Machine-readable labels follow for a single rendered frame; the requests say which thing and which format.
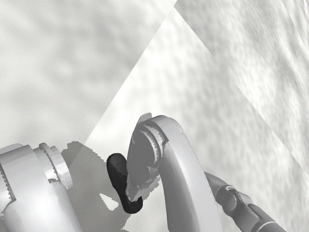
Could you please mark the right robot foot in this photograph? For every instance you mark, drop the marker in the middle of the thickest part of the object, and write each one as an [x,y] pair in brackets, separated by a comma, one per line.
[117,171]

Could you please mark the right robot hand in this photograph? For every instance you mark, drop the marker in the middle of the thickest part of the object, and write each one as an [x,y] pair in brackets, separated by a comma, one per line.
[215,183]

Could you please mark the right robot arm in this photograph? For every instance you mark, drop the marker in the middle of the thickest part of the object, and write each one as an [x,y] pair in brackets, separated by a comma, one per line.
[247,216]

